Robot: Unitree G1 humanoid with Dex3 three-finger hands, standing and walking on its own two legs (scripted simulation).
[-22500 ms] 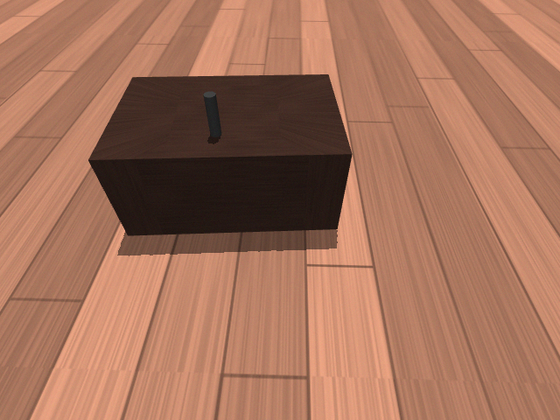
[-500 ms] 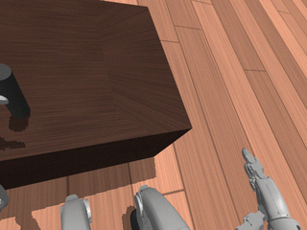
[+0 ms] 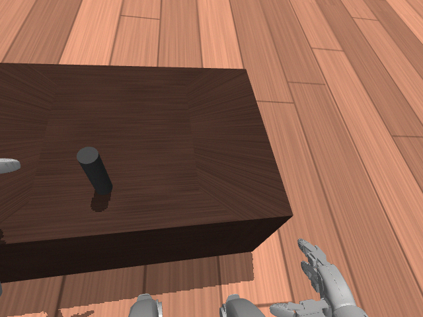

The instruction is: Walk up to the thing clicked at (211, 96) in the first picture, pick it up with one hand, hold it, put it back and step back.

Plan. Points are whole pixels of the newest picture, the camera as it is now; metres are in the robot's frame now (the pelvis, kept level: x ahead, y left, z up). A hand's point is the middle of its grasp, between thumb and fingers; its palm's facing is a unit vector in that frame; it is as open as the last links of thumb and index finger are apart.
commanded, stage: home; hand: left
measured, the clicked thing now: (96, 173) +0.50 +0.23 -0.15
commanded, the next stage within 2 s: none
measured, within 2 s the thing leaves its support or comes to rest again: neither
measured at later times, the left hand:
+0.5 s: hand (66, 276) +0.24 +0.21 -0.02, palm faces +0.20 -0.94 -0.28, open 17.0 cm
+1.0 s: hand out of the picture +0.17 +0.15 -0.02, palm faces +0.13 -0.96 -0.23, open 17.4 cm
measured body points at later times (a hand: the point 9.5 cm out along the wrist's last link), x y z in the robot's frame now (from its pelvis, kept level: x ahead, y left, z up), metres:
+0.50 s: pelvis +0.01 -0.01 +0.04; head +0.05 +0.00 +0.49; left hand +0.22 +0.26 +0.00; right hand +0.18 -0.23 +0.00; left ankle +0.04 +0.12 -0.65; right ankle +0.00 -0.15 -0.65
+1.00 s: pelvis +0.00 -0.03 +0.03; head +0.03 -0.03 +0.48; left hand +0.16 +0.20 +0.00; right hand +0.17 -0.25 +0.00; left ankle +0.04 +0.12 -0.65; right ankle +0.00 -0.15 -0.65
